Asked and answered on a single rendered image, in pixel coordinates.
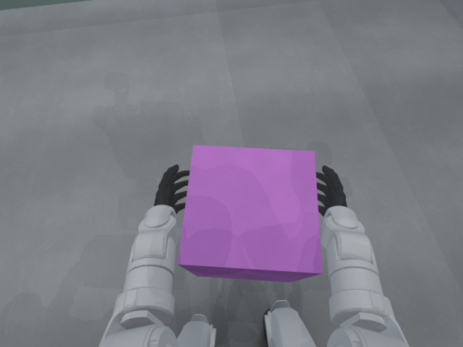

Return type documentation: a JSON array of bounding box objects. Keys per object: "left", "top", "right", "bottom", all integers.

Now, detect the right robot upper arm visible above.
[{"left": 327, "top": 325, "right": 408, "bottom": 347}]

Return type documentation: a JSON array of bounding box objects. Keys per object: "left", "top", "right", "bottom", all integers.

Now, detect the right robot hand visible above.
[{"left": 316, "top": 166, "right": 347, "bottom": 217}]

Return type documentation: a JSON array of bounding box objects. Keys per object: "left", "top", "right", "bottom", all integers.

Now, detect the right robot forearm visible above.
[{"left": 320, "top": 206, "right": 409, "bottom": 347}]

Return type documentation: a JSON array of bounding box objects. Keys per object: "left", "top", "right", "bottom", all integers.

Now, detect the left robot forearm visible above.
[{"left": 98, "top": 205, "right": 179, "bottom": 347}]

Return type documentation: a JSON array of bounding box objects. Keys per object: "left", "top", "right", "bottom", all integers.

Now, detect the robot shin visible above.
[
  {"left": 270, "top": 300, "right": 297, "bottom": 313},
  {"left": 191, "top": 314, "right": 208, "bottom": 323}
]

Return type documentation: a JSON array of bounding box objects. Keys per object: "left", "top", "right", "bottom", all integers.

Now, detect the left robot hand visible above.
[{"left": 154, "top": 165, "right": 190, "bottom": 214}]

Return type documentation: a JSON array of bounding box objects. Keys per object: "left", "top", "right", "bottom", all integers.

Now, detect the left robot upper arm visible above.
[{"left": 99, "top": 324, "right": 179, "bottom": 347}]

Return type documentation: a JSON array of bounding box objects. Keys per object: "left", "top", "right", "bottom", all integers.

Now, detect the right robot shin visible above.
[{"left": 270, "top": 300, "right": 297, "bottom": 313}]

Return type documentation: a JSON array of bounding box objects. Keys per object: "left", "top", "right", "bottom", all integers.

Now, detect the carton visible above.
[{"left": 177, "top": 145, "right": 323, "bottom": 282}]

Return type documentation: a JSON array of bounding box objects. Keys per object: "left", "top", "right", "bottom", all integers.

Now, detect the left robot shin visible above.
[{"left": 191, "top": 314, "right": 208, "bottom": 323}]

